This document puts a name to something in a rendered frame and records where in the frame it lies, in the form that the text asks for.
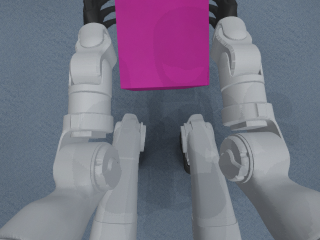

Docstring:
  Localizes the left robot hand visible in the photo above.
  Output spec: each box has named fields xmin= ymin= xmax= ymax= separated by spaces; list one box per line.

xmin=83 ymin=0 xmax=116 ymax=29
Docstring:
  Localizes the robot right foot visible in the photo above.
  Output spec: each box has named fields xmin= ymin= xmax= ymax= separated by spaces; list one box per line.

xmin=179 ymin=132 xmax=191 ymax=174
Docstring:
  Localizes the left robot forearm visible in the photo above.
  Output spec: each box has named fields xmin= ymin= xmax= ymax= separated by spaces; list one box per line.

xmin=53 ymin=22 xmax=117 ymax=178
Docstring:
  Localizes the robot right upper arm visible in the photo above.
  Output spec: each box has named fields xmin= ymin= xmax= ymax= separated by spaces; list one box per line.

xmin=218 ymin=131 xmax=320 ymax=240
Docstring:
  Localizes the robot left shin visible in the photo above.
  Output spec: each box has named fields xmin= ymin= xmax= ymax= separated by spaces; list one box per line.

xmin=113 ymin=113 xmax=139 ymax=138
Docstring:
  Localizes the right robot hand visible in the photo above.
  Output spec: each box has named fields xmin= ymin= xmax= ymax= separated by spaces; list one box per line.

xmin=209 ymin=0 xmax=238 ymax=29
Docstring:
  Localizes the robot left upper arm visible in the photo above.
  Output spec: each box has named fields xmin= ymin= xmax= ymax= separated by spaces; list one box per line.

xmin=0 ymin=142 xmax=122 ymax=240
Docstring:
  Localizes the carton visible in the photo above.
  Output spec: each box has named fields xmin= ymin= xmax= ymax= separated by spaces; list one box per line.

xmin=115 ymin=0 xmax=210 ymax=91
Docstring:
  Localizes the right robot forearm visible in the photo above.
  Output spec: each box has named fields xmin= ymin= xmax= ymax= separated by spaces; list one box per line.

xmin=210 ymin=16 xmax=290 ymax=158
